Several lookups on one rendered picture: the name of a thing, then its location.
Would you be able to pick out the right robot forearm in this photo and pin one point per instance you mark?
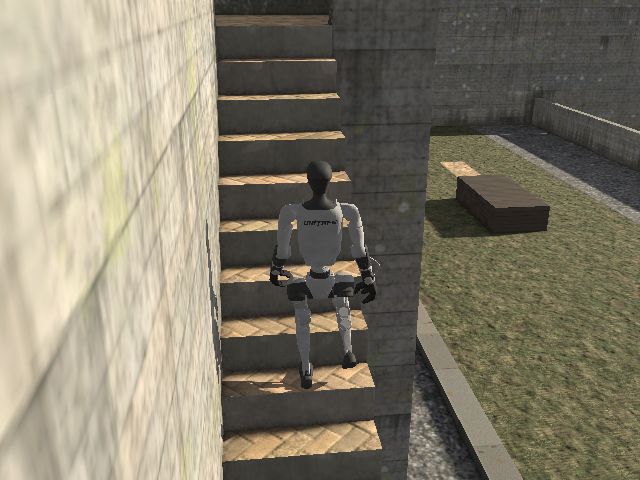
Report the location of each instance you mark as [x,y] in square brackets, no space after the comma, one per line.
[365,267]

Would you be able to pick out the right robot foot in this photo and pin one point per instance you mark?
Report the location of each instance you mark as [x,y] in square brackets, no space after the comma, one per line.
[349,361]

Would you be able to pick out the robot right upper arm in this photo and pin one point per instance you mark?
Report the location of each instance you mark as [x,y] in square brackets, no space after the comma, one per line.
[351,213]

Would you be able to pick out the left robot hand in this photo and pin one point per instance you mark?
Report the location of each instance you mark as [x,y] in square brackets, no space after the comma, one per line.
[276,282]

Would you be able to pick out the robot left upper arm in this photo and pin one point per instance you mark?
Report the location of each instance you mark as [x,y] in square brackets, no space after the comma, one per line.
[288,214]

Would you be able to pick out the left robot forearm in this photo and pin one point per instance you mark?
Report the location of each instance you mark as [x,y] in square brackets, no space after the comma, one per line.
[277,264]

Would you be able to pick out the right robot hand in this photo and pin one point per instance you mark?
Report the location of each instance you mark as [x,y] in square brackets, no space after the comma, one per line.
[371,288]

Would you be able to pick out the robot left thigh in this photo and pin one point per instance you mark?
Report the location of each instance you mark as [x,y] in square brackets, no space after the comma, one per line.
[297,294]

